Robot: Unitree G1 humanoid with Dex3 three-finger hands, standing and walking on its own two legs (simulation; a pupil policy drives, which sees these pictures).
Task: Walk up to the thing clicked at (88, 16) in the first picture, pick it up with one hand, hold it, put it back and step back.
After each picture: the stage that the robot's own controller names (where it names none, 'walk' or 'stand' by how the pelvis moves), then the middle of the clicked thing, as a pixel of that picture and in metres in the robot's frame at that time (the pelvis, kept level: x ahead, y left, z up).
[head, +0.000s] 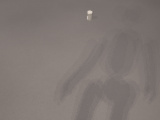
stand; (89, 15) +1.89 -0.11 -0.72
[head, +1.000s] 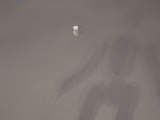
walk; (75, 30) +1.75 +0.18 -0.70
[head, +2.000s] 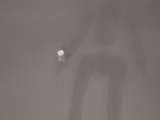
walk; (61, 56) +1.14 +0.30 -0.72
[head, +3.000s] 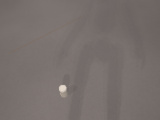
walk; (63, 91) +0.71 +0.23 -0.72
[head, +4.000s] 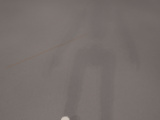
walk; out of the picture +0.47 +0.12 -0.70
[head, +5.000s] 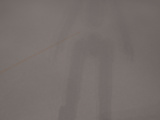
stand; out of the picture +0.38 +0.17 -0.71
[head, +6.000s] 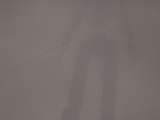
stand; out of the picture +0.37 +0.15 -0.72
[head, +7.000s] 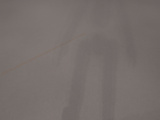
stand; out of the picture +0.38 +0.16 -0.72
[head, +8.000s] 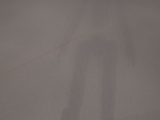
stand; out of the picture +0.38 +0.16 -0.73
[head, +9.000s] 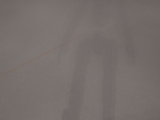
stand; out of the picture +0.37 +0.16 -0.73
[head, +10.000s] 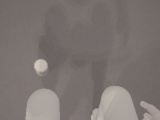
go down; (41, 68) +0.44 +0.17 -0.41
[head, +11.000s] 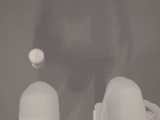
go down; (37, 59) +0.47 +0.17 -0.32
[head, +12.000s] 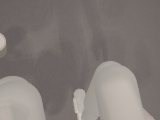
close in; out of the picture +0.46 +0.20 -0.24
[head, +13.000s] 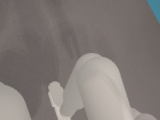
close; out of the picture +0.45 +0.23 -0.23
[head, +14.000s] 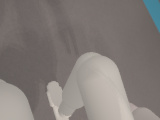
lift; out of the picture +0.45 +0.22 -0.24
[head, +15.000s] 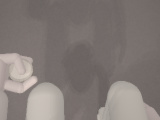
lift; (22, 75) +0.34 +0.21 -0.08
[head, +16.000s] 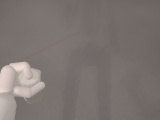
hold; (31, 86) +0.33 +0.18 +0.04
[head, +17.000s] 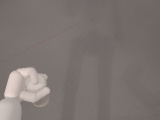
hold; (38, 90) +0.32 +0.16 -0.01
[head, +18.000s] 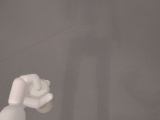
crouch; (41, 96) +0.31 +0.15 -0.03
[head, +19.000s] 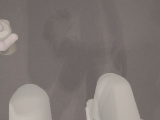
lower; (3, 39) +0.48 +0.20 -0.10
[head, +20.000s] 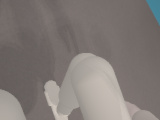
lower; out of the picture +0.46 +0.26 -0.24
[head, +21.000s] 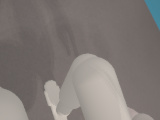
lower; out of the picture +0.46 +0.26 -0.24
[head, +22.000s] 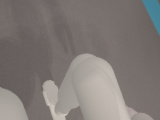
lower; out of the picture +0.46 +0.25 -0.25
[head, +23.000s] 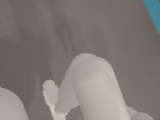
lower; out of the picture +0.46 +0.25 -0.25
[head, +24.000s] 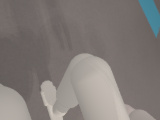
open; out of the picture +0.46 +0.22 -0.26
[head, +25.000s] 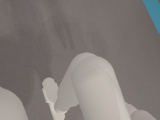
rise; out of the picture +0.46 +0.22 -0.25
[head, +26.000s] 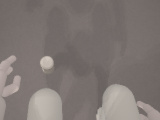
walk; (47, 65) +0.47 +0.15 -0.39
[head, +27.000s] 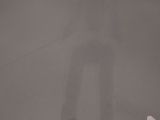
stand; out of the picture +0.39 +0.13 -0.66
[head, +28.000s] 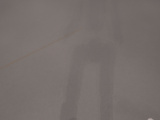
stand; out of the picture +0.40 +0.14 -0.67
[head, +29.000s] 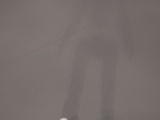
stand; out of the picture +0.40 +0.13 -0.69
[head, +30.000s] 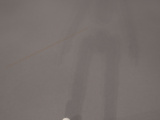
walk; out of the picture +0.41 +0.14 -0.72
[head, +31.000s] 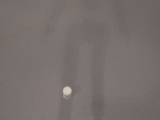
walk; (67, 93) +0.54 +0.09 -0.70
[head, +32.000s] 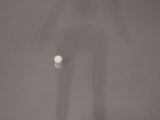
walk; (58, 62) +0.82 +0.21 -0.69
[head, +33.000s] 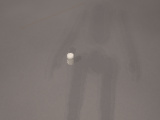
stand; (70, 58) +1.06 +0.15 -0.70
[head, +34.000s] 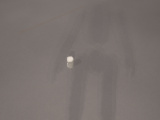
stand; (70, 62) +1.06 +0.14 -0.72
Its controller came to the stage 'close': yes
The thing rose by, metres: 0.71
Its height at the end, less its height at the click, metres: +0.00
